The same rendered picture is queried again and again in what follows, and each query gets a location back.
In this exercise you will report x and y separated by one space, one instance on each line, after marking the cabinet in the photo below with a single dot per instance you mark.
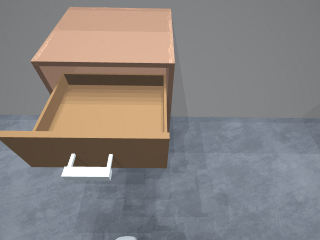
109 40

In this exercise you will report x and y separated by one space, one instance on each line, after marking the drawer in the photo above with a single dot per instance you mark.
93 115

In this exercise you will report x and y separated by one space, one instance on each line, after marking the handle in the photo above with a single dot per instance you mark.
75 173

